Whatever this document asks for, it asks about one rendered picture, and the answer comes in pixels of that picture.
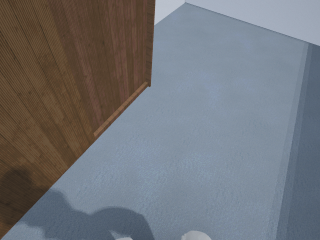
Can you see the right robot thigh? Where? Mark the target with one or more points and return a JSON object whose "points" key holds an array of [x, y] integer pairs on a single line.
{"points": [[195, 235]]}

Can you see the wardrobe door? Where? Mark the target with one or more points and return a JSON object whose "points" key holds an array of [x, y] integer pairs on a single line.
{"points": [[44, 126], [105, 45]]}

